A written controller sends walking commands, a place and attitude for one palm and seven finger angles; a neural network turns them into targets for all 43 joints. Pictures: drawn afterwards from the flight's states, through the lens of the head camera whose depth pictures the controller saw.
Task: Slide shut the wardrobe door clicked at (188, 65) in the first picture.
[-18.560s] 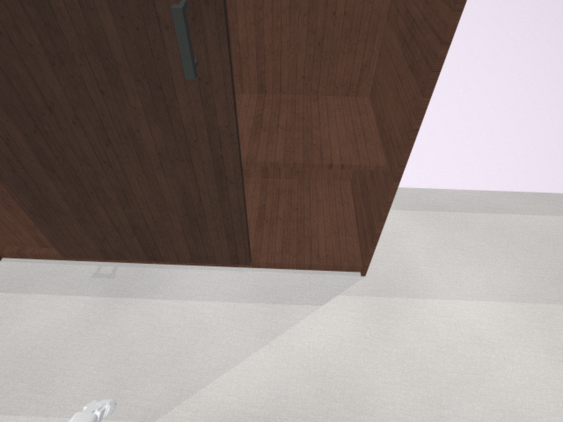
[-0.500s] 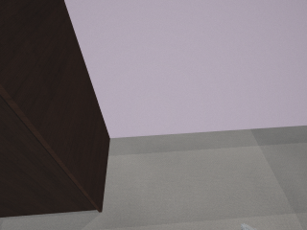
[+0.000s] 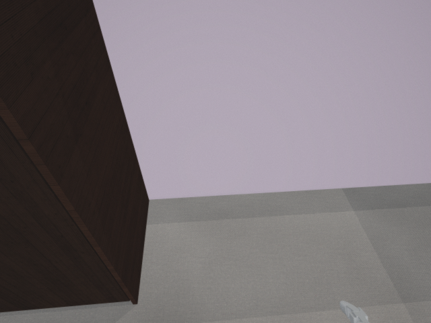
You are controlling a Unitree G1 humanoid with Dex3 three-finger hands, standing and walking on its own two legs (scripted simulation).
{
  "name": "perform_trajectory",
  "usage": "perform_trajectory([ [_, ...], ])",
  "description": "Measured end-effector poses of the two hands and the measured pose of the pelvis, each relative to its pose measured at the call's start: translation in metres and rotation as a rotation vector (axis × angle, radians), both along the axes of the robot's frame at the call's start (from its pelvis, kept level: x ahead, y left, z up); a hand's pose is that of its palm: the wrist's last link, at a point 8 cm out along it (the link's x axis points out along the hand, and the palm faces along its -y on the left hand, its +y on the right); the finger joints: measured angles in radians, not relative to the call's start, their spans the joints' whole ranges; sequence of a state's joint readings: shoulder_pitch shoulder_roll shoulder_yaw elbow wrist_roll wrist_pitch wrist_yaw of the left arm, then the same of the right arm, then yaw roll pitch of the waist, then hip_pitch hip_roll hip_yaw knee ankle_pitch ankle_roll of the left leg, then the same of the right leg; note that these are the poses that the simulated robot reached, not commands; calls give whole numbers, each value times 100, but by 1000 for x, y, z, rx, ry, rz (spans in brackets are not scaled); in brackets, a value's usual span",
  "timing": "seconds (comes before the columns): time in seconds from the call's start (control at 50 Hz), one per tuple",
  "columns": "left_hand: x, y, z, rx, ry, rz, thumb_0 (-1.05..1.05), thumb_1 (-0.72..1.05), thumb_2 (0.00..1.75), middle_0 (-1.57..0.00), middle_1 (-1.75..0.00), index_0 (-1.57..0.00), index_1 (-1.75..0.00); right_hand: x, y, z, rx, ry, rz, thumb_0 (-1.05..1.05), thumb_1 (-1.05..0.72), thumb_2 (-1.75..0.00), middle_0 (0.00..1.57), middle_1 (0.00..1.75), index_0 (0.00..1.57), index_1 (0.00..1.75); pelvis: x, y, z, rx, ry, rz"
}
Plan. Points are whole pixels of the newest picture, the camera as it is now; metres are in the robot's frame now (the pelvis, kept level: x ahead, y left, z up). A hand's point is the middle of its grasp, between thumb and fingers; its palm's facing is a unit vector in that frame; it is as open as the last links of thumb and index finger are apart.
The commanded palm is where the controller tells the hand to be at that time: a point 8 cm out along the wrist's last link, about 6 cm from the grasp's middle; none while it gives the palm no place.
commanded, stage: stop walking and hold the door there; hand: left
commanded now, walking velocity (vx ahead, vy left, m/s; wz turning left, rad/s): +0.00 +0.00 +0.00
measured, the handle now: out of the picture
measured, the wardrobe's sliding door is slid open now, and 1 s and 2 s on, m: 0.00 0.00 0.00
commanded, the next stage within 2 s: loosen the grip on the handle in 1.76 s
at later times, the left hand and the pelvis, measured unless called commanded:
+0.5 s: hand out of the picture +0.28 +0.43 +0.16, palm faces +0.68 -0.68 -0.29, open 6.1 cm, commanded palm +0.23 +0.43 +0.16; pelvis -0.03 +0.05 -0.01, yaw +3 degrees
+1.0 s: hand out of the picture +0.27 +0.42 +0.16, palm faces +0.46 -0.88 -0.12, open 5.8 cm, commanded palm +0.24 +0.44 +0.16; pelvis -0.08 +0.16 -0.02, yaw +9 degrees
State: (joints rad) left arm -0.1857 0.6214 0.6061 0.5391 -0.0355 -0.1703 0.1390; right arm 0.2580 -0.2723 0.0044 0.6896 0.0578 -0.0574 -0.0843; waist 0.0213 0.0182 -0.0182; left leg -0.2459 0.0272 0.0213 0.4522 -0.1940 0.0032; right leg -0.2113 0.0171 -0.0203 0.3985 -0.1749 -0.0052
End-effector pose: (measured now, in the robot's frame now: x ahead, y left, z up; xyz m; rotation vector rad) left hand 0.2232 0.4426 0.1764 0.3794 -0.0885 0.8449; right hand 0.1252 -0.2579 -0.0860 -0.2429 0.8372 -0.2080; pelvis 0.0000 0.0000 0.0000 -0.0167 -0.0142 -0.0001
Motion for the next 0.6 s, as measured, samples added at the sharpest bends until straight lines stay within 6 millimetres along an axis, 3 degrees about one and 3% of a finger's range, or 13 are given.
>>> perform_trajectory([
  [0.2, 0, 0, 1, 8, 14, 14, -19, 56, 81, -46, -140, -35, -138, 5, 4, -11, 20, 36, 7, 1, -90, -90, 20, 30, 20, 30, 4, 1, -1, -11, 5, 5],
  [0.34, 1, 6, -2, 43, -6, -52, -21, 56, 81, -46, -140, -37, -139, 11, 8, -14, -28, 44, 23, 1, -91, -90, 20, 30, 20, 30, -9, 21, -9, -9, 11, 51],
  [0.44, 2, 10, -5, 59, -48, -114, -20, 58, 81, -46, -140, -38, -139, 12, 31, -14, -45, 30, 46, 1, -91, -90, 20, 30, 20, 30, -22, 39, -14, 21, 0, 73],
  [0.6, 1, 6, -5, 9, -43, -125, -17, 64, 76, -46, -140, -32, -138, 10, 89, -32, 93, 0, 146, 1, -91, -90, 20, 30, 20, 30, -43, 51, -17, 32, 12, 64],
])
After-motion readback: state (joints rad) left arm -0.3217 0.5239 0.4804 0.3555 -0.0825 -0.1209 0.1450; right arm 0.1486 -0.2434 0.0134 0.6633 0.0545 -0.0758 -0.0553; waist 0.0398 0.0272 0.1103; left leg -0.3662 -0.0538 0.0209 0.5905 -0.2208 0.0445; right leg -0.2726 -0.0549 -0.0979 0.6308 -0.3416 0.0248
